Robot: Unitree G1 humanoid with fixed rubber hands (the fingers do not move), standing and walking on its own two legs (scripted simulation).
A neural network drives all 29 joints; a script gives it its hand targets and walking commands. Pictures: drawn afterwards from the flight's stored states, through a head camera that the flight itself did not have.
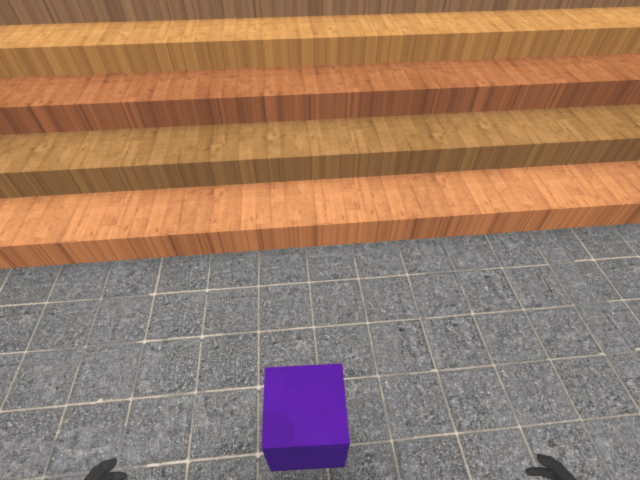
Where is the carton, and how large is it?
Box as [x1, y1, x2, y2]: [262, 364, 349, 470]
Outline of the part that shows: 341,364 265,367 262,450 271,470 335,467 344,465 349,439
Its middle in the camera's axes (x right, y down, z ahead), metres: -0.04 +0.49 +1.08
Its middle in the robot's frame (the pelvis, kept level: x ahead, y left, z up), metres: +0.40 +0.04 -0.66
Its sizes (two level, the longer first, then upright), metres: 0.210 0.200 0.250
